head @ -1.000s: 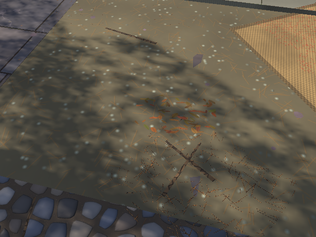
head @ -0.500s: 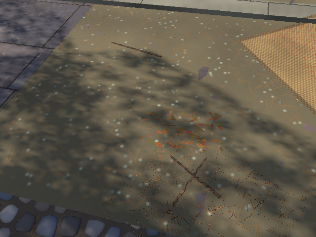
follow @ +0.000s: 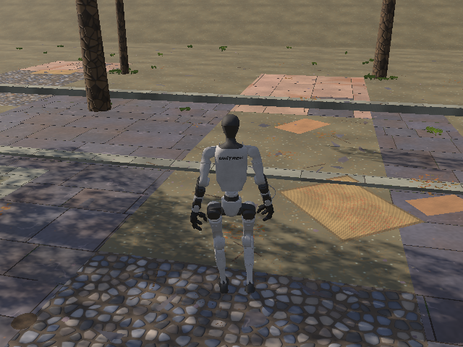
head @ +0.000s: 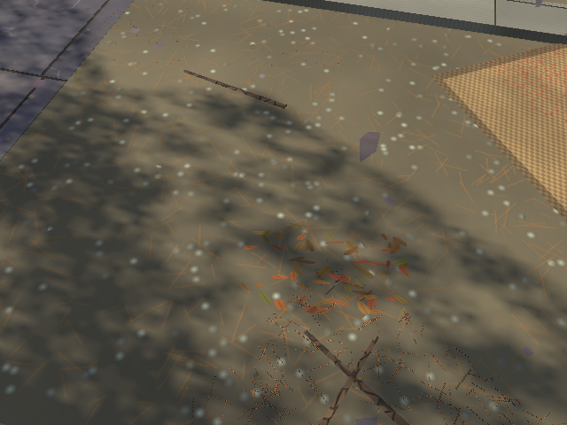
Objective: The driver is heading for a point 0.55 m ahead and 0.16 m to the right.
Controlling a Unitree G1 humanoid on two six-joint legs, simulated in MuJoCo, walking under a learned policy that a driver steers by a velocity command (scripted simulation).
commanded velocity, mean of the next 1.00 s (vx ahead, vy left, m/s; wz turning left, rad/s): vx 0.38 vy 0.00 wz -0.32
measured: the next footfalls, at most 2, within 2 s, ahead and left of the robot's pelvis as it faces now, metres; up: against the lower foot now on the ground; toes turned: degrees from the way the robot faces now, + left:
right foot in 0.40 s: +0.38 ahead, -0.10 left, +0.00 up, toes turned -14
left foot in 0.88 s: +0.66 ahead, -0.04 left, +0.00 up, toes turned -20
